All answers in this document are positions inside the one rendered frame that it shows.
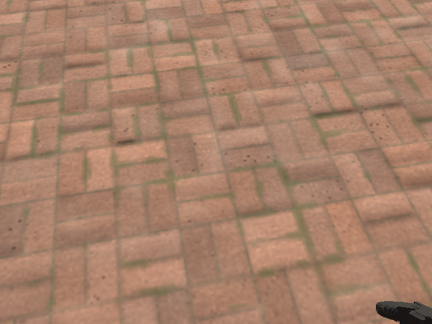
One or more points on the robot right hand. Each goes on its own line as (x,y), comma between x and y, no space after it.
(404,312)

